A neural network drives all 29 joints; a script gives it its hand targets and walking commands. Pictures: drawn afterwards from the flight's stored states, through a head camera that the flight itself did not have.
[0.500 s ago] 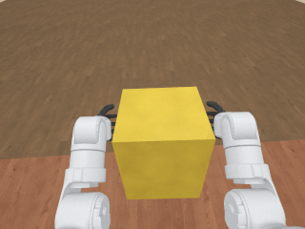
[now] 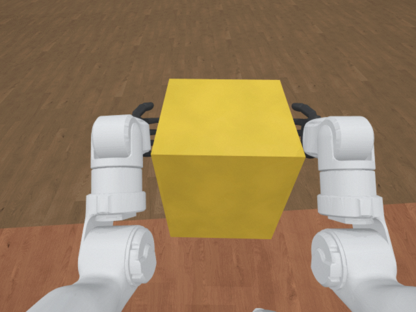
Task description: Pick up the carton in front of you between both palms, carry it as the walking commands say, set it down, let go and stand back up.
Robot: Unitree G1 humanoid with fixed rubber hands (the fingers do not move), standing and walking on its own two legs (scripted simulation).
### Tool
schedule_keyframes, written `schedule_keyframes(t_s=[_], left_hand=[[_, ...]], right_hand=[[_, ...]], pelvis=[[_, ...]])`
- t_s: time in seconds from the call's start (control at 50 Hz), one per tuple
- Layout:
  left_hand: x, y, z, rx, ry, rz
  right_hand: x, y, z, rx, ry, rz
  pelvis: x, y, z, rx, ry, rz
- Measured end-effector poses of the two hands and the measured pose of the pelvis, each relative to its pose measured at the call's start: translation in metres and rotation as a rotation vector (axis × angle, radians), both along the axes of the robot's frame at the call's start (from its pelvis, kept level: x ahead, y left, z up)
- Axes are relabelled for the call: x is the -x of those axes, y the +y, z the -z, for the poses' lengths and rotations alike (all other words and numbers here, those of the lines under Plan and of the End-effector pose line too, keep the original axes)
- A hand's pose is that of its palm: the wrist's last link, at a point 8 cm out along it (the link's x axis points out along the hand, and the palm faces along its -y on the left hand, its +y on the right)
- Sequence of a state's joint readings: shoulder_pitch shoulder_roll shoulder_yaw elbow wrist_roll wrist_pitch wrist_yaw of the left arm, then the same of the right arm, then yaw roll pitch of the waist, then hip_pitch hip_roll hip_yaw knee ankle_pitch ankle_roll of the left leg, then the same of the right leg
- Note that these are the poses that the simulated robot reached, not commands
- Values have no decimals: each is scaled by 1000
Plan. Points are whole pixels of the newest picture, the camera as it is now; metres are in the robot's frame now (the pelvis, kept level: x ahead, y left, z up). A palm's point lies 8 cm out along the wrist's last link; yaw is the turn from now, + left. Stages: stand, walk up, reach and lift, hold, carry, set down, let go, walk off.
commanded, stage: carry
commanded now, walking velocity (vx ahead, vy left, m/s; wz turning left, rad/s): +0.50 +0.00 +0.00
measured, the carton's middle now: (222, 162) +0.38 -0.01 +0.10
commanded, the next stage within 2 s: none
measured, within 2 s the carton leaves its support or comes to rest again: neither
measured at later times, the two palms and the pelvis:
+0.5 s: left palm (178, 34) +0.72 +0.08 +0.23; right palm (297, 38) +0.68 -0.22 +0.21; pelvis +0.32 -0.02 +0.06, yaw -2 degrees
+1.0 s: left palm out of the picture +1.01 +0.07 +0.29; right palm out of the picture +1.05 -0.23 +0.30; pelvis +0.65 -0.11 +0.14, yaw -1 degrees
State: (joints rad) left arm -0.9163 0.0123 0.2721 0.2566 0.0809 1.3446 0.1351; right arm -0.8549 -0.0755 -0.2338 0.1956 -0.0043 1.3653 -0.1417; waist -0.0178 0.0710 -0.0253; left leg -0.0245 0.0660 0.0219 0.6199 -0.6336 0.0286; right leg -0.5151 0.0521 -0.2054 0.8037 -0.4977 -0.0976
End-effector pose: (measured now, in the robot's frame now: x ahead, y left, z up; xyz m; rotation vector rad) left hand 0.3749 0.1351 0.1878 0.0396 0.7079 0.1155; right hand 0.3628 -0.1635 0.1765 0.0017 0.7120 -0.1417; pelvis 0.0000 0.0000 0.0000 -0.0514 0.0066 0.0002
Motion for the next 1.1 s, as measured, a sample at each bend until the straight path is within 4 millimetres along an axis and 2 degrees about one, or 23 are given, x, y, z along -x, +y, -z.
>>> schedule_keyframes(t_s=[0.04,0.12,0.2,0.26,0.34,0.4,0.46,0.56,0.62,0.68,0.74,0.8,0.9,1.0,1.1], left_hand=[[-13,6,7,8,-1,-43],[-39,15,18,31,62,-99],[-85,15,6,34,54,-129],[-131,9,-13,29,5,-129],[-204,-5,-34,26,-51,-103],[-261,-18,-39,27,-56,-60],[-316,-39,-38,33,-28,13],[-386,-77,-44,32,48,97],[-426,-90,-55,50,37,110],[-467,-97,-73,65,-7,101],[-509,-99,-89,62,-47,76],[-549,-97,-99,41,-65,35],[-590,-79,-92,15,23,-57],[-638,-65,-105,20,29,-124],[-712,-64,-129,29,-38,-122]], right_hand=[[-29,5,-1,-5,-1,-31],[-81,16,-4,4,64,-75],[-135,17,-15,-13,57,-90],[-177,10,-27,-43,8,-72],[-234,-5,-40,-68,-49,-31],[-275,-19,-41,-58,-56,9],[-305,-39,-40,-19,-30,65],[-344,-73,-41,-18,45,148],[-379,-86,-57,-12,32,167],[-426,-93,-79,-6,-12,162],[-480,-97,-99,-12,-51,137],[-537,-97,-110,-13,-67,85],[-617,-80,-112,-14,23,-20],[-685,-65,-122,-36,31,-69],[-751,-64,-141,-58,-35,-47]], pelvis=[[-21,-11,-2,-9,-7,-1],[-61,-29,-23,-39,4,-2],[-103,-38,-40,-72,16,0],[-140,-40,-46,-86,26,8],[-198,-36,-48,-104,46,23],[-248,-30,-47,-112,43,28],[-295,-25,-53,-119,23,38],[-356,-22,-81,-87,28,42],[-392,-28,-93,-71,34,55],[-432,-38,-101,-64,45,60],[-479,-54,-103,-55,55,62],[-529,-74,-99,-20,48,50],[-590,-98,-120,-44,51,40],[-646,-107,-139,-73,59,29],[-711,-102,-144,-65,68,26]])
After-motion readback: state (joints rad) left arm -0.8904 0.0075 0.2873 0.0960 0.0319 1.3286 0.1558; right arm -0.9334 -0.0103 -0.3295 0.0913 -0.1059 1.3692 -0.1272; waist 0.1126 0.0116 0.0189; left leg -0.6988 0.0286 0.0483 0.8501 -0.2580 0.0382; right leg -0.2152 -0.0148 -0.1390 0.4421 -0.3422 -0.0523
